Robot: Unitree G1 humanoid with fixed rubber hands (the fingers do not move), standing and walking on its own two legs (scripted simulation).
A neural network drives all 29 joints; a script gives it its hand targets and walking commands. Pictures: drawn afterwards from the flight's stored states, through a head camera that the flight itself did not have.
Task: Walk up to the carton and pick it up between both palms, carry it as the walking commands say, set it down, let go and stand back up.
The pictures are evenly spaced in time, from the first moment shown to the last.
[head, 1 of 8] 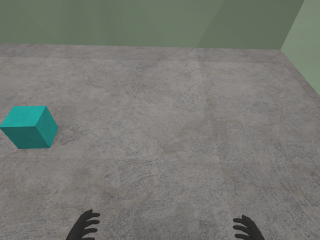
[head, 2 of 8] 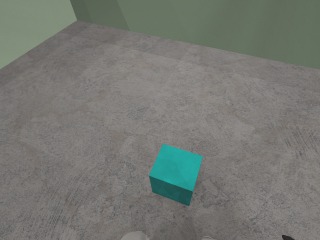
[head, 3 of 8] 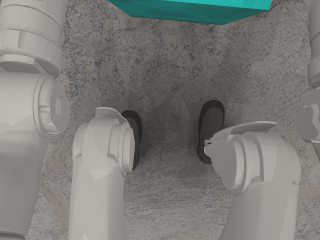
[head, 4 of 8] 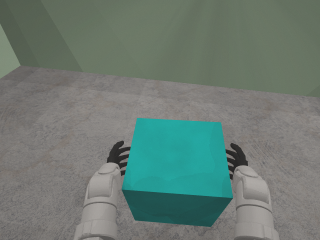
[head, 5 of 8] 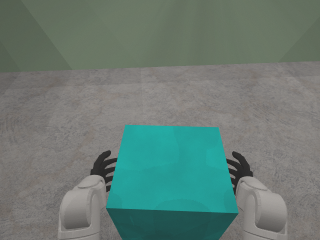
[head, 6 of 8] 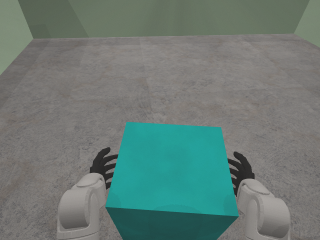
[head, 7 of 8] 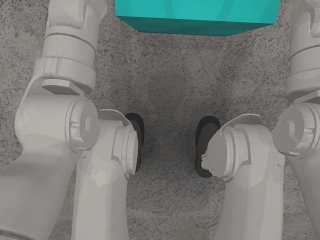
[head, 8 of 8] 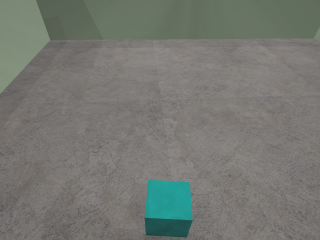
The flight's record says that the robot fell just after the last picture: no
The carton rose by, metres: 0.68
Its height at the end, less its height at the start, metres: +0.00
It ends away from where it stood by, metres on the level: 1.50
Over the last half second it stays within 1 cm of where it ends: yes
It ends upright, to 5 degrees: yes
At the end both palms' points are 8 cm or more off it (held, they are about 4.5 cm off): yes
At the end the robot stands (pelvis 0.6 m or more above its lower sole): yes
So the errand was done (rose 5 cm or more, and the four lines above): yes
